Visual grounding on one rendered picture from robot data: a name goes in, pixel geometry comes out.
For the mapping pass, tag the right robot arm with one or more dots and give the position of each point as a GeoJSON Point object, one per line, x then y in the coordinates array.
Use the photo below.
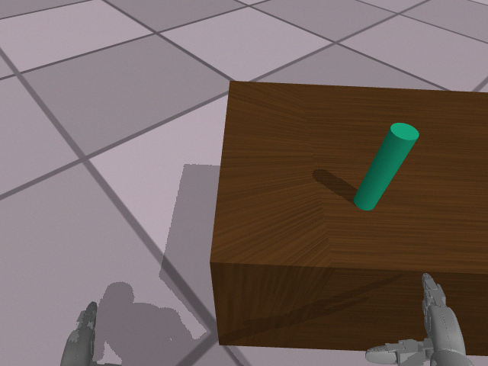
{"type": "Point", "coordinates": [448, 358]}

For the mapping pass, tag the left robot hand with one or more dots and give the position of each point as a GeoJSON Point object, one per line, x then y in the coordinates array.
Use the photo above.
{"type": "Point", "coordinates": [79, 349]}

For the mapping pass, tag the right robot hand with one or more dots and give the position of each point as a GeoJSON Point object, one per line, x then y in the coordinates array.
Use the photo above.
{"type": "Point", "coordinates": [441, 325]}

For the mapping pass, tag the can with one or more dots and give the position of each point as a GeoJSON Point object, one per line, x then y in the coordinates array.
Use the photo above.
{"type": "Point", "coordinates": [391, 154]}

